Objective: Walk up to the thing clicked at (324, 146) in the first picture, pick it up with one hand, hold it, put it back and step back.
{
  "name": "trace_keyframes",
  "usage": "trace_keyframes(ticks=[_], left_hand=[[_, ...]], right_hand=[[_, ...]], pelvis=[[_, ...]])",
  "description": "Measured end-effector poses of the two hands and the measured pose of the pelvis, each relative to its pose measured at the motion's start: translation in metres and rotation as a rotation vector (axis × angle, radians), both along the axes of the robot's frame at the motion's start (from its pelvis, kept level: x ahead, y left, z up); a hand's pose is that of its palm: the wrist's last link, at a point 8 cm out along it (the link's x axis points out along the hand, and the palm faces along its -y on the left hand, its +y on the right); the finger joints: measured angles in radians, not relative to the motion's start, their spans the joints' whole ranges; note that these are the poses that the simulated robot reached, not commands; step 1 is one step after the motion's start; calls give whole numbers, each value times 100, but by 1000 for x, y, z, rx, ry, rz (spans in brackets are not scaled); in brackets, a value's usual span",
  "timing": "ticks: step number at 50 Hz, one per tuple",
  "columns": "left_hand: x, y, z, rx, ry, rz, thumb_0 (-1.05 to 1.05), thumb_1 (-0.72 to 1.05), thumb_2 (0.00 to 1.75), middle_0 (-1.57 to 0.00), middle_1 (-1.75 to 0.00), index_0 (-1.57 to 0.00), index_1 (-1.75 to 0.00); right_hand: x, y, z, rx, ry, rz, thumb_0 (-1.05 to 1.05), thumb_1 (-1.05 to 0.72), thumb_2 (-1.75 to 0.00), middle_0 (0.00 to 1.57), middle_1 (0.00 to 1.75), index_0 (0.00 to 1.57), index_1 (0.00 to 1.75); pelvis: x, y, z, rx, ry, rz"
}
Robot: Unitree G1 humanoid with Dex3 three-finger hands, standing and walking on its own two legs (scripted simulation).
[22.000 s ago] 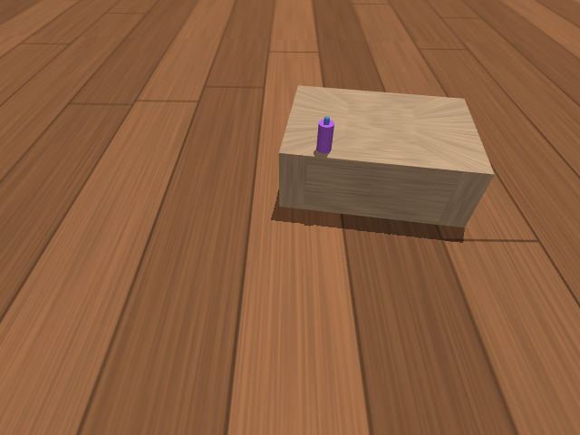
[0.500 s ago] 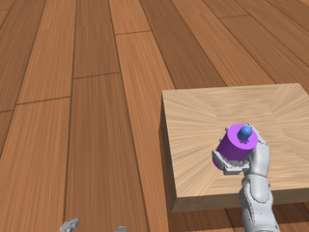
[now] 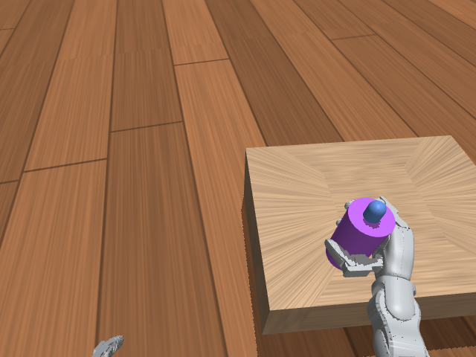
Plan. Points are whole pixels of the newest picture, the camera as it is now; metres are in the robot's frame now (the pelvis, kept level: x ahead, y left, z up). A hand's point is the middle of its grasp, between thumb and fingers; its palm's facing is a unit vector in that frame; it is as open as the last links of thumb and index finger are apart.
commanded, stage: hold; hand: right
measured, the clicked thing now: (359, 232) +0.32 -0.18 +0.06
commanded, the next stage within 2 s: none
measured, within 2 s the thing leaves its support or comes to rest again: neither
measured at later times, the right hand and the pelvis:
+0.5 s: hand (357, 240) +0.32 -0.18 +0.05, palm faces +0.26 +0.97 -0.02, open 9.4 cm; pelvis +0.00 +0.00 +0.00, yaw +0 degrees
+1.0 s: hand (356, 243) +0.31 -0.18 +0.05, palm faces +0.27 +0.96 -0.01, open 9.4 cm; pelvis -0.01 +0.00 +0.01, yaw +0 degrees
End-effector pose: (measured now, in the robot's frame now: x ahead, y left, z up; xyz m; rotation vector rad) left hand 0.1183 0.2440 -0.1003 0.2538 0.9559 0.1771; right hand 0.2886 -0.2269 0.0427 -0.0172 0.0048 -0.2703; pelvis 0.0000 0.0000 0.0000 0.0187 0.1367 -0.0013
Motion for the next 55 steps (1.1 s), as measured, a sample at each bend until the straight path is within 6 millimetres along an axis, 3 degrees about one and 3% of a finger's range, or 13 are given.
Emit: trace_keyframes(ticks=[34,55], left_hand=[[-3,-4,6,-12,-20,2,1,89,90,-22,-32,-22,-32],[-7,3,8,-3,-40,-2,1,90,90,-22,-32,-22,-32]], right_hand=[[-7,0,16,-7,-20,1,0,33,-113,74,107,76,109],[-15,5,12,0,-5,5,0,34,-114,74,108,75,110]], pelvis=[[-3,0,6,-1,-31,-2],[-10,4,6,-5,-39,-3]])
